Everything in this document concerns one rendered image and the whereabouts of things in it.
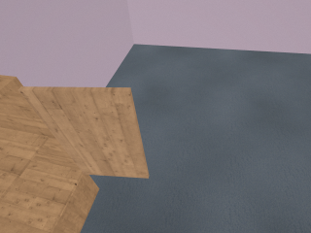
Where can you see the cupboard door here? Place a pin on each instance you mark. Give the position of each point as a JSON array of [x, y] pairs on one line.
[[97, 126]]

